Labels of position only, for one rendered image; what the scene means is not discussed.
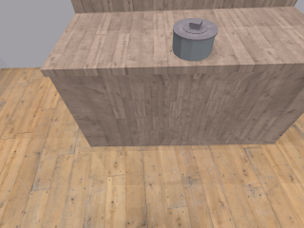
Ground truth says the knob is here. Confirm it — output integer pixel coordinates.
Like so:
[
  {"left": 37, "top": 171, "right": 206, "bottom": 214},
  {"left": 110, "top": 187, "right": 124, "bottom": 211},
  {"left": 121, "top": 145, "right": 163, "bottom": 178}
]
[{"left": 189, "top": 18, "right": 203, "bottom": 29}]

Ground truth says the pot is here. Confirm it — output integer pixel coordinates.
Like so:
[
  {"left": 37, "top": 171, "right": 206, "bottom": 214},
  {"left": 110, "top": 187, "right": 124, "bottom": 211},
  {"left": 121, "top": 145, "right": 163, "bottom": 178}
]
[{"left": 172, "top": 33, "right": 215, "bottom": 61}]

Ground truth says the table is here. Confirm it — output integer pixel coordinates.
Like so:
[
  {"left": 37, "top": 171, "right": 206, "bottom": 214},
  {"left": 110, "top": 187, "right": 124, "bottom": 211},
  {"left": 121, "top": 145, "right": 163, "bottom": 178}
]
[{"left": 40, "top": 0, "right": 304, "bottom": 147}]

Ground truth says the lid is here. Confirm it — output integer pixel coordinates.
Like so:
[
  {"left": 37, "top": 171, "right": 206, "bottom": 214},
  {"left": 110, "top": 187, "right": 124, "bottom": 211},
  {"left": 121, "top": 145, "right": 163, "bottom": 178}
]
[{"left": 172, "top": 18, "right": 219, "bottom": 42}]

